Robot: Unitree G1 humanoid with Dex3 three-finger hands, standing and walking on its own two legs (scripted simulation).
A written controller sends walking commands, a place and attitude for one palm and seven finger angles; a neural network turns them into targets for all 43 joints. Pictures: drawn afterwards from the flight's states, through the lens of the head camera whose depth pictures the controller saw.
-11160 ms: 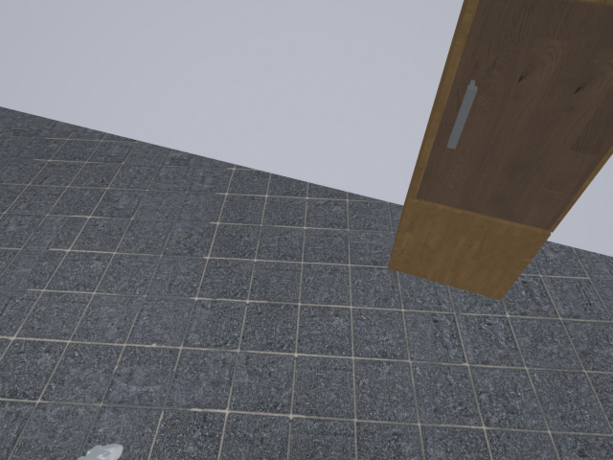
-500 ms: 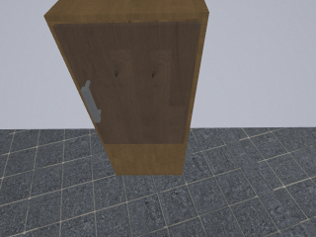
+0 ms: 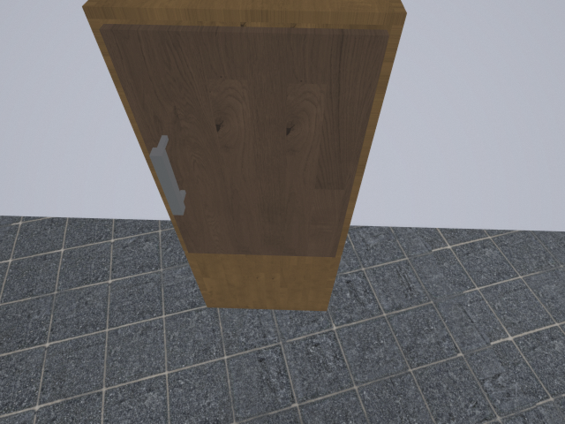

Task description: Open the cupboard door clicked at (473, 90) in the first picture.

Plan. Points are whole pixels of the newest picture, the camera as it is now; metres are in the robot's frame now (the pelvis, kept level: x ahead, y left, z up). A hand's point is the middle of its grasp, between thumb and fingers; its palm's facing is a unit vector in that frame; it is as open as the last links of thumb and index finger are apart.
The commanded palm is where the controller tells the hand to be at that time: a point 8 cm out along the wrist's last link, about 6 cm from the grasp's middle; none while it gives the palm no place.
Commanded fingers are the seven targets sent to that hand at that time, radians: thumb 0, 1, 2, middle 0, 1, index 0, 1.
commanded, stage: come to a stop and stand still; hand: left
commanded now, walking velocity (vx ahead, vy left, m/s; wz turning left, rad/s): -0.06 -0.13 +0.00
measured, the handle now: (171, 176) +0.53 +0.27 -0.01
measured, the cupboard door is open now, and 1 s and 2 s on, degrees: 0 0 0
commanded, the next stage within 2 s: look again from close up in 0.84 s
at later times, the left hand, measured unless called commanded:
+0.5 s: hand out of the picture +0.05 +0.16 -0.16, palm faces -0.01 -0.97 -0.24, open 7.3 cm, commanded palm none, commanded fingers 0.00 0.90 0.90 -0.20 -0.30 -0.20 -0.30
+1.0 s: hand out of the picture -0.02 +0.15 -0.16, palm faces +0.01 -0.98 -0.20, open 7.4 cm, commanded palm none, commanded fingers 0.00 0.90 0.90 -0.20 -0.30 -0.20 -0.30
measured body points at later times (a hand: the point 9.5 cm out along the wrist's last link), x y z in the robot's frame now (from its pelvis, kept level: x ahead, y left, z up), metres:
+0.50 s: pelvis -0.01 -0.02 +0.00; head -0.01 -0.03 +0.45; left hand +0.05 +0.22 -0.14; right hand +0.03 -0.25 -0.15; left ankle -0.05 +0.11 -0.73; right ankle -0.01 -0.14 -0.73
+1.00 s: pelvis -0.02 -0.03 +0.01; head -0.01 -0.04 +0.46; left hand -0.02 +0.20 -0.14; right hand -0.06 -0.24 -0.15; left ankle -0.05 +0.11 -0.73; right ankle -0.01 -0.14 -0.73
